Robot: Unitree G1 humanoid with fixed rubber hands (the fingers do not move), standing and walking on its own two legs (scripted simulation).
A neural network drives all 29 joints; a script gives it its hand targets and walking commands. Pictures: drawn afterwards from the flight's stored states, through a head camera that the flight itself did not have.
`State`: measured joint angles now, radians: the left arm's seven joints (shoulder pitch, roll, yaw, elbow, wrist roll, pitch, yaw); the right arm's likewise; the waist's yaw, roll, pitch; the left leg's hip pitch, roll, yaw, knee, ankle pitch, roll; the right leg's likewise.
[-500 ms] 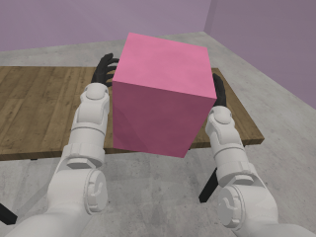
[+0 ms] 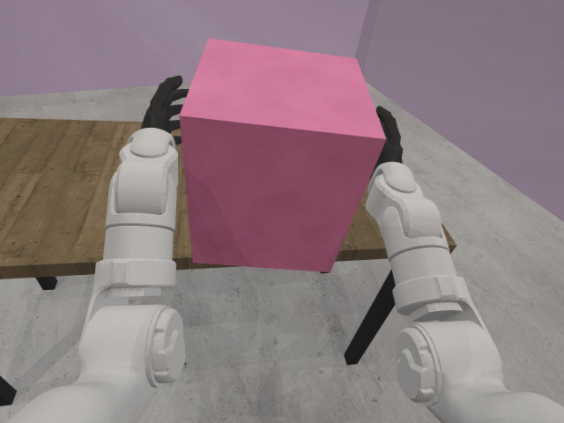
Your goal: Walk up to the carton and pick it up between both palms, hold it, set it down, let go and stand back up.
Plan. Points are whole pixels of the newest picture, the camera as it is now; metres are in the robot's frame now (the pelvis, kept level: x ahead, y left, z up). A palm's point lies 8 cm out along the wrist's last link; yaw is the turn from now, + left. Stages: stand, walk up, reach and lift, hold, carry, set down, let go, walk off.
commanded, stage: reach and lift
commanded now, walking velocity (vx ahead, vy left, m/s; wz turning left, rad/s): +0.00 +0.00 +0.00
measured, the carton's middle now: (273, 162) +0.42 -0.03 +0.18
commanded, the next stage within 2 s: hold in 0.38 s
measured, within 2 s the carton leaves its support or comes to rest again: neither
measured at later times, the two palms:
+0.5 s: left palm (152, 123) +0.41 +0.13 +0.25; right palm (384, 150) +0.37 -0.17 +0.24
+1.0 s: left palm (151, 115) +0.40 +0.13 +0.26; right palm (386, 126) +0.39 -0.18 +0.26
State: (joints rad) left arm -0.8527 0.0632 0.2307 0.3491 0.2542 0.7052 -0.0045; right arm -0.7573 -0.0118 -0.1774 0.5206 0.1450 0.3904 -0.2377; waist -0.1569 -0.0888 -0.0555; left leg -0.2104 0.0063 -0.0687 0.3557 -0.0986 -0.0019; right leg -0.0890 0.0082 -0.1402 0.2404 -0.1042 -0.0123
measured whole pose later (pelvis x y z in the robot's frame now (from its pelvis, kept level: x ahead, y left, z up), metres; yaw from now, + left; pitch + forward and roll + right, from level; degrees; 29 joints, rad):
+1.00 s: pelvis +0.03 -0.01 +0.00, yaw -2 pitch -3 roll -1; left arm -0.82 0.01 0.31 0.08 0.30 0.98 -0.03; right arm -0.87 -0.15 -0.02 0.43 0.37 0.67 -0.32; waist -0.11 -0.03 -0.07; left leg -0.12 0.02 -0.03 0.30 -0.12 -0.01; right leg -0.01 0.02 -0.10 0.18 -0.11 -0.02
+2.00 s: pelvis +0.01 +0.00 +0.00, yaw -2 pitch -4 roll -1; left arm -0.86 0.02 0.31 0.11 0.28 0.98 0.00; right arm -0.93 -0.14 -0.06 0.50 0.34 0.64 -0.29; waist -0.09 -0.04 -0.08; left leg -0.15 0.02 -0.03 0.33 -0.10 0.00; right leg -0.05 0.01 -0.10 0.22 -0.10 -0.01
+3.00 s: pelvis +0.02 +0.00 +0.00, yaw -3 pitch -5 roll -1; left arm -0.83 0.00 0.31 0.04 0.28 1.02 0.00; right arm -0.91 -0.16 -0.02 0.45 0.37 0.67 -0.30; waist -0.09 -0.03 -0.07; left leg -0.11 0.02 -0.01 0.32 -0.12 0.00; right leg -0.01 0.01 -0.08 0.21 -0.11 -0.01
